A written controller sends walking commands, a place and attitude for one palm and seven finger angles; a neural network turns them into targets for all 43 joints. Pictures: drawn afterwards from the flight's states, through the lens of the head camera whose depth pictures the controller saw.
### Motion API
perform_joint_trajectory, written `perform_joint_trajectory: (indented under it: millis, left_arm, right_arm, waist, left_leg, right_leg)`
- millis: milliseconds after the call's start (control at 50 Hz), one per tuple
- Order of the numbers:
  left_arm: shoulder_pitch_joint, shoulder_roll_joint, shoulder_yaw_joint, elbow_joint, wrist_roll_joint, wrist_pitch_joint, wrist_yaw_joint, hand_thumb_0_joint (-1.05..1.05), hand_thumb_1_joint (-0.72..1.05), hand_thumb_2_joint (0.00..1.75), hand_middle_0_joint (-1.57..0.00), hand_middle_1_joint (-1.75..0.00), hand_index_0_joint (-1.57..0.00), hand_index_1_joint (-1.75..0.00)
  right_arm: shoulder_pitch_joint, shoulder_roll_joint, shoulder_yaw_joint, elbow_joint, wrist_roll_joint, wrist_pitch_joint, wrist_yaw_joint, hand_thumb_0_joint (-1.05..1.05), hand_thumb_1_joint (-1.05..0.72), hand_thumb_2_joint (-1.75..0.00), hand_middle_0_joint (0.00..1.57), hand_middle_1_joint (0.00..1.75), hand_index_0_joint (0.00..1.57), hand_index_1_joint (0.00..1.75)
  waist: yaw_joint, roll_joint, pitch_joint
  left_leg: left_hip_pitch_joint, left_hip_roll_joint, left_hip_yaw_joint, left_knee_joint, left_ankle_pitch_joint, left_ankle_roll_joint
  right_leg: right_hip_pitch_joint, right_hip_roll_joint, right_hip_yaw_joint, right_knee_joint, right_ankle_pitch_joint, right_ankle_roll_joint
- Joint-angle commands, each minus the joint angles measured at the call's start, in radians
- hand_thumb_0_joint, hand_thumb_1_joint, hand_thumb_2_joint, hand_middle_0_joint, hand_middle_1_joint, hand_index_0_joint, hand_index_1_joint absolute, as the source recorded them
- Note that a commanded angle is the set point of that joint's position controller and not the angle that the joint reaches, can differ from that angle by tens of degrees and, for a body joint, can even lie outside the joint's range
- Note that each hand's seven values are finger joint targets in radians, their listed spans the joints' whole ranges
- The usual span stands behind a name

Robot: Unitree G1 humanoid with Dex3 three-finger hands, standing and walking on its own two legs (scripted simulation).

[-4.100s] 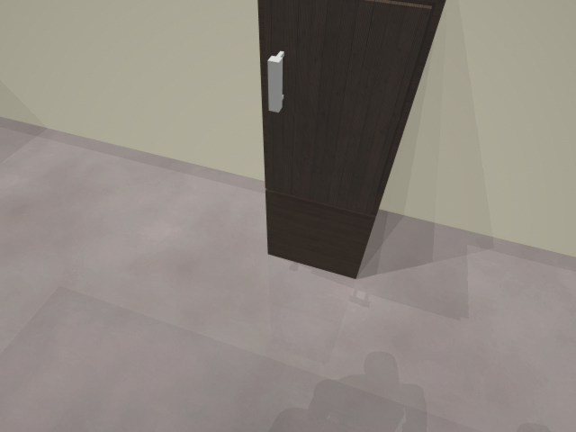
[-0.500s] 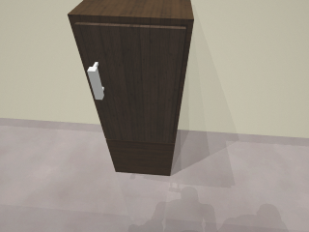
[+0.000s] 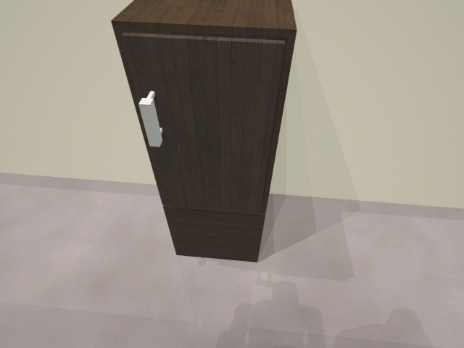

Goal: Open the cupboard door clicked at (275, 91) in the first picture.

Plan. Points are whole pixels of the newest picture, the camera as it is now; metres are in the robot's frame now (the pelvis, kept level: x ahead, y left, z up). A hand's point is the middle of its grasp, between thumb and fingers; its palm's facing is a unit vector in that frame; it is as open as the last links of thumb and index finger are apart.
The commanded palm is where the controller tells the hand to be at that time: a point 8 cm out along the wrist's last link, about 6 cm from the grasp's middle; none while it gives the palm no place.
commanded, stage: look again from close up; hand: left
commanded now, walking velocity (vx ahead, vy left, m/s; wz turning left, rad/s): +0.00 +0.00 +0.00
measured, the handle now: (153, 118) +0.61 +0.24 +0.06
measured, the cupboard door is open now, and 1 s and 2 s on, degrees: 0 0 0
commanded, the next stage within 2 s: shuffle to correct the standing spot in 0.34 s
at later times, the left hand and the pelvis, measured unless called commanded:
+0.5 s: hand out of the picture +0.00 +0.14 -0.18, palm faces +0.05 -0.99 -0.16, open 7.4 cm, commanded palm none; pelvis +0.01 -0.02 +0.00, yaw +0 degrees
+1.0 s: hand out of the picture +0.10 +0.20 -0.18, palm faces +0.09 -0.97 -0.23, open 7.3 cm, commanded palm none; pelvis +0.07 +0.02 -0.01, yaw +1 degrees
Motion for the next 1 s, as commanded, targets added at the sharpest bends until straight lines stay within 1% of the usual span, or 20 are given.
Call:
perform_joint_trajectory:
  millis: [0, 420, 500, 560, 600, 640, 660, 680, 700, 720, 760, 780, 800, 840, 880, 900, 920, 940, 960, 980]
  left_arm:
    - [0.05, 0.094, 0.015, -0.034, 0.005, -0.023, 0.006, 0.0, 0.9, 0.9, -0.2, -0.3, -0.2, -0.3]
    - [0.047, 0.083, 0.022, -0.041, 0.001, -0.026, 0.007, 0.0, 0.9, 0.9, -0.2, -0.3, -0.2, -0.3]
    - [0.063, 0.114, 0.041, -0.054, 0.006, -0.024, 0.005, 0.0, 0.9, 0.9, -0.2, -0.3, -0.2, -0.3]
    - [0.081, 0.153, 0.064, -0.067, 0.006, -0.019, 0.004, 0.0, 0.9, 0.9, -0.2, -0.3, -0.2, -0.3]
    - [0.074, 0.167, 0.079, -0.082, 0.008, -0.014, 0.008, 0.0, 0.9, 0.9, -0.2, -0.3, -0.2, -0.3]
    - [0.036, 0.16, 0.086, -0.101, 0.011, -0.011, 0.008, 0.0, 0.9, 0.9, -0.2, -0.3, -0.2, -0.3]
    - [0.019, 0.144, 0.084, -0.11, 0.01, -0.009, 0.004, 0.0, 0.9, 0.9, -0.2, -0.3, -0.2, -0.3]
    - [0.0, 0.113, 0.08, -0.119, 0.014, -0.005, 0.001, 0.0, 0.9, 0.9, -0.2, -0.3, -0.2, -0.3]
    - [-0.013, 0.074, 0.07, -0.131, 0.016, -0.006, -0.004, 0.0, 0.9, 0.9, -0.2, -0.3, -0.2, -0.3]
    - [-0.052, 0.059, 0.06, -0.151, 0.022, -0.014, -0.004, 0.0, 0.9, 0.9, -0.2, -0.3, -0.2, -0.3]
    - [-0.085, 0.044, 0.057, -0.156, 0.013, -0.026, -0.01, 0.0, 0.9, 0.9, -0.2, -0.3, -0.2, -0.3]
    - [-0.087, 0.039, 0.054, -0.155, 0.011, -0.029, -0.013, 0.0, 0.9, 0.9, -0.2, -0.3, -0.2, -0.3]
    - [-0.077, 0.026, 0.053, -0.15, 0.009, -0.027, -0.014, 0.0, 0.9, 0.9, -0.2, -0.3, -0.2, -0.3]
    - [-0.039, 0.026, 0.052, -0.137, 0.008, -0.022, -0.016, 0.0, 0.9, 0.9, -0.2, -0.3, -0.2, -0.3]
    - [0.035, 0.042, 0.059, -0.113, 0.009, -0.026, -0.011, 0.0, 0.9, 0.9, -0.2, -0.3, -0.2, -0.3]
    - [0.101, 0.074, 0.069, -0.093, 0.01, -0.034, -0.005, 0.0, 0.9, 0.9, -0.2, -0.3, -0.2, -0.3]
    - [0.175, 0.16, 0.086, -0.078, 0.017, -0.042, 0.004, 0.0, 0.9, 0.9, -0.2, -0.3, -0.2, -0.3]
    - [0.224, 0.236, 0.105, -0.071, 0.008, -0.038, 0.009, 0.0, 0.9, 0.9, -0.2, -0.3, -0.2, -0.3]
    - [0.207, 0.229, 0.11, -0.078, 0.005, -0.037, 0.018, 0.0, 0.9, 0.9, -0.2, -0.3, -0.2, -0.3]
    - [0.143, 0.209, 0.107, -0.089, 0.006, -0.033, 0.026, 0.0, 0.9, 0.9, -0.2, -0.3, -0.2, -0.3]
  right_arm:
    - [0.052, -0.088, -0.023, -0.024, 0.002, -0.017, -0.008, 0.0, -0.9, -0.9, 0.2, 0.3, 0.2, 0.3]
    - [0.069, -0.057, -0.021, 0.007, 0.0, -0.018, -0.012, 0.0, -0.9, -0.9, 0.2, 0.3, 0.2, 0.3]
    - [0.076, -0.064, -0.026, -0.003, -0.004, -0.007, -0.004, 0.0, -0.9, -0.9, 0.2, 0.3, 0.2, 0.3]
    - [0.074, -0.056, -0.029, -0.026, -0.008, 0.003, 0.003, 0.0, -0.9, -0.9, 0.2, 0.3, 0.2, 0.3]
    - [0.083, -0.054, -0.034, -0.036, -0.01, 0.007, 0.005, 0.0, -0.9, -0.9, 0.2, 0.3, 0.2, 0.3]
    - [0.122, -0.047, -0.033, -0.031, -0.009, 0.0, 0.008, 0.0, -0.9, -0.9, 0.2, 0.3, 0.2, 0.3]
    - [0.151, -0.055, -0.033, -0.024, -0.01, -0.005, 0.008, 0.0, -0.9, -0.9, 0.2, 0.3, 0.2, 0.3]
    - [0.186, -0.087, -0.039, -0.015, -0.013, -0.011, 0.005, 0.0, -0.9, -0.9, 0.2, 0.3, 0.2, 0.3]
    - [0.217, -0.132, -0.046, -0.012, -0.015, -0.014, -0.001, 0.0, -0.9, -0.9, 0.2, 0.3, 0.2, 0.3]
    - [0.233, -0.13, -0.047, -0.014, -0.014, -0.017, -0.008, 0.0, -0.9, -0.9, 0.2, 0.3, 0.2, 0.3]
    - [0.2, -0.117, -0.038, -0.029, -0.018, -0.024, -0.011, 0.0, -0.9, -0.9, 0.2, 0.3, 0.2, 0.3]
    - [0.177, -0.108, -0.035, -0.038, -0.019, -0.027, -0.011, 0.0, -0.9, -0.9, 0.2, 0.3, 0.2, 0.3]
    - [0.152, -0.119, -0.034, -0.044, -0.021, -0.027, -0.011, 0.0, -0.9, -0.9, 0.2, 0.3, 0.2, 0.3]
    - [0.123, -0.126, -0.032, -0.052, -0.017, -0.024, -0.012, 0.0, -0.9, -0.9, 0.2, 0.3, 0.2, 0.3]
    - [0.102, -0.127, -0.035, -0.057, -0.008, -0.02, -0.012, 0.0, -0.9, -0.9, 0.2, 0.3, 0.2, 0.3]
    - [0.092, -0.123, -0.036, -0.065, -0.001, -0.021, -0.011, 0.0, -0.9, -0.9, 0.2, 0.3, 0.2, 0.3]
    - [0.099, -0.091, -0.036, -0.08, 0.008, -0.022, -0.006, 0.0, -0.9, -0.9, 0.2, 0.3, 0.2, 0.3]
    - [0.077, -0.082, -0.043, -0.108, 0.001, -0.02, -0.001, 0.0, -0.9, -0.9, 0.2, 0.3, 0.2, 0.3]
    - [0.024, -0.103, -0.051, -0.116, -0.008, -0.006, -0.003, 0.0, -0.9, -0.9, 0.2, 0.3, 0.2, 0.3]
    - [0.0, -0.084, -0.053, -0.12, -0.007, 0.005, 0.0, 0.0, -0.9, -0.9, 0.2, 0.3, 0.2, 0.3]
  waist:
    - [-0.004, -0.009, 0.095]
    - [0.0, -0.013, 0.086]
    - [0.012, -0.033, 0.091]
    - [0.018, -0.134, 0.11]
    - [0.013, -0.153, 0.118]
    - [-0.012, -0.101, 0.116]
    - [-0.02, -0.025, 0.111]
    - [-0.035, 0.121, 0.116]
    - [-0.04, 0.251, 0.11]
    - [-0.053, 0.256, 0.134]
    - [-0.037, 0.121, 0.112]
    - [-0.026, 0.084, 0.103]
    - [-0.014, 0.107, 0.086]
    - [0.008, 0.127, 0.06]
    - [0.05, 0.078, 0.031]
    - [0.08, 0.026, 0.014]
    - [0.101, -0.173, -0.027]
    - [0.109, -0.26, -0.043]
    - [0.108, -0.182, -0.005]
    - [0.08, -0.195, 0.041]
  left_leg:
    - [-0.113, 0.113, -0.12, -0.151, -0.072, 0.008]
    - [-0.094, 0.113, -0.099, -0.119, 0.022, -0.003]
    - [-0.134, 0.074, -0.063, -0.057, -0.101, -0.002]
    - [-0.191, 0.032, -0.016, 0.063, -0.128, -0.012]
    - [-0.181, 0.037, -0.003, 0.123, -0.122, -0.012]
    - [-0.081, 0.042, -0.007, 0.024, -0.091, -0.008]
    - [-0.036, 0.054, -0.035, -0.041, -0.067, -0.002]
    - [-0.011, 0.125, -0.134, -0.118, -0.044, 0.026]
    - [0.036, 0.236, -0.272, -0.213, -0.04, 0.086]
    - [0.093, 0.285, -0.354, -0.244, 0.073, 0.153]
    - [0.12, 0.303, -0.316, -0.183, 0.35, 0.214]
    - [0.106, 0.291, -0.275, -0.165, 0.44, 0.212]
    - [0.078, 0.266, -0.222, -0.157, 0.471, 0.199]
    - [0.025, 0.221, -0.159, -0.131, 0.461, 0.173]
    - [-0.037, 0.19, -0.12, -0.06, 0.4, 0.131]
    - [-0.137, 0.159, -0.085, 0.015, 0.291, 0.092]
    - [-0.327, 0.058, -0.014, 0.203, 0.052, 0.034]
    - [-0.447, -0.011, 0.025, 0.439, -0.33, -0.015]
    - [-0.46, 0.039, -0.069, 0.581, -0.343, -0.029]
    - [-0.474, 0.069, -0.086, 0.644, -0.322, -0.032]
  right_leg:
    - [-0.003, -0.044, 0.071, -0.087, -0.015, -0.057]
    - [0.015, -0.041, 0.078, -0.097, 0.027, -0.064]
    - [0.018, -0.075, 0.134, -0.128, -0.176, -0.093]
    - [0.015, -0.155, 0.24, -0.215, -0.323, -0.138]
    - [-0.027, -0.204, 0.276, -0.252, -0.365, -0.165]
    - [-0.095, -0.177, 0.208, -0.191, -0.298, -0.156]
    - [-0.115, -0.124, 0.144, -0.108, -0.254, -0.136]
    - [-0.15, -0.04, 0.041, 0.032, -0.221, -0.104]
    - [-0.227, 0.028, -0.075, 0.207, -0.223, -0.072]
    - [-0.34, 0.041, -0.078, 0.341, -0.31, -0.068]
    - [-0.361, -0.007, -0.041, 0.441, -0.319, -0.08]
    - [-0.324, -0.014, -0.046, 0.418, -0.307, -0.077]
    - [-0.263, -0.015, -0.061, 0.369, -0.29, -0.072]
    - [-0.133, 0.005, -0.093, 0.249, -0.213, -0.068]
    - [0.032, 0.006, -0.096, 0.07, -0.056, -0.068]
    - [0.184, -0.051, -0.036, -0.001, 0.018, -0.084]
    - [0.36, -0.26, 0.255, -0.057, 0.095, -0.166]
    - [0.395, -0.474, 0.477, -0.174, 0.258, -0.292]
    - [0.292, -0.481, 0.47, -0.189, 0.3, -0.329]
    - [0.22, -0.456, 0.405, -0.191, 0.281, -0.319]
